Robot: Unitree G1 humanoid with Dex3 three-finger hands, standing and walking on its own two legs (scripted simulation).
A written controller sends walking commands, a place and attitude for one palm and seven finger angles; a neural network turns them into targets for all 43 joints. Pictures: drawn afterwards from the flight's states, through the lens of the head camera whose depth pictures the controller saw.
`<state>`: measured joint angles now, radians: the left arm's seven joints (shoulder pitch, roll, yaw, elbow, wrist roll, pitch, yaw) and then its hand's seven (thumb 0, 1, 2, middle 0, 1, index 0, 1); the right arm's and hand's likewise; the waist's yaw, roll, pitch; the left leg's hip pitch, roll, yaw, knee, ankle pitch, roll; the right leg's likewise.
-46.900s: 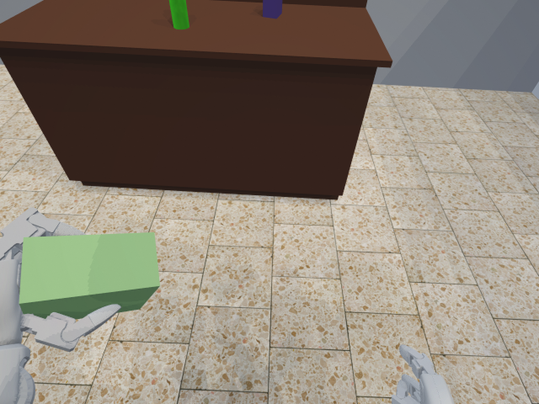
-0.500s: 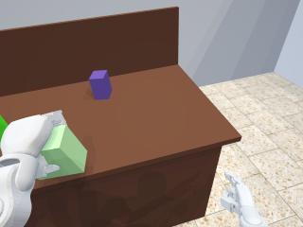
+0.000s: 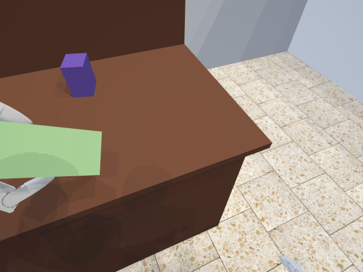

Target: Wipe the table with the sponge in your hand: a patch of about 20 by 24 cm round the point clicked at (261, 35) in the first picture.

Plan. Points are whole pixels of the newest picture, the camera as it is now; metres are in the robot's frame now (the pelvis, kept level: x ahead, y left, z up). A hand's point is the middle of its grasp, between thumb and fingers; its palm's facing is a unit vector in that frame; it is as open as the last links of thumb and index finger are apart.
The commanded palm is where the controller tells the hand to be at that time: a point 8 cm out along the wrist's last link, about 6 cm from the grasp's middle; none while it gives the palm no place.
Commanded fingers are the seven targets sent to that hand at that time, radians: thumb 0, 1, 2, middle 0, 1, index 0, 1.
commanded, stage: step back with the hand held close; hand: left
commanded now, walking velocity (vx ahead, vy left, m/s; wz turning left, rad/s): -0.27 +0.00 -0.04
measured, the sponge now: (57, 153) +0.25 +0.20 +0.21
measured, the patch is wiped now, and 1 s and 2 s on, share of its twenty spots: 0.95 0.95 0.95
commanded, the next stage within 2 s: stop stepping back and stand still in 0.74 s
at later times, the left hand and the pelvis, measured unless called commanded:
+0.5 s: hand out of the picture +0.12 +0.27 +0.26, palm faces +0.59 -0.75 -0.29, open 10.3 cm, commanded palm +0.06 +0.28 +0.25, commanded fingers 0.00 0.10 1.30 -1.20 -1.60 -1.20 -1.60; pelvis -0.10 +0.00 -0.01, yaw +0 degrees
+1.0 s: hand out of the picture -0.02 +0.23 +0.24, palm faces +0.44 -0.80 -0.41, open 10.3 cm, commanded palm -0.08 +0.27 +0.25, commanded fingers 0.00 0.10 1.30 -1.20 -1.60 -1.20 -1.60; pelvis -0.25 +0.00 -0.01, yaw -2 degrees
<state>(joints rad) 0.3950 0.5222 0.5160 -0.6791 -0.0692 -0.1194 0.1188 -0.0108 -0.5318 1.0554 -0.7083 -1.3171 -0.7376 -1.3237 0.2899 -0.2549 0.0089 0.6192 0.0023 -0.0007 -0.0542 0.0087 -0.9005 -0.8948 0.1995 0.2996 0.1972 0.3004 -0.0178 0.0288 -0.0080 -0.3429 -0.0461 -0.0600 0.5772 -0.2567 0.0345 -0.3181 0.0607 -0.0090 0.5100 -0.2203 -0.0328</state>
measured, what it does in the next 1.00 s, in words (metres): walks backwards: right foot, then left foot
